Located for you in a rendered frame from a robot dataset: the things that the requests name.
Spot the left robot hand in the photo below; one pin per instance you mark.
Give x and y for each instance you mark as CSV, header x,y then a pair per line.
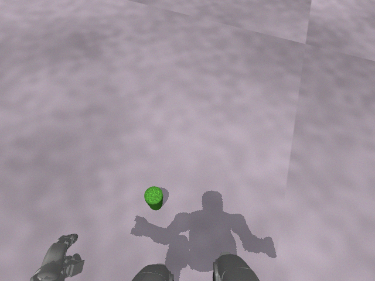
x,y
73,265

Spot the cup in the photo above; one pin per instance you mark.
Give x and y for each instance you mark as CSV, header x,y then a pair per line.
x,y
154,197

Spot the left robot arm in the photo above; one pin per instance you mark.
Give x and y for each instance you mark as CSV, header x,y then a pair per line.
x,y
49,272

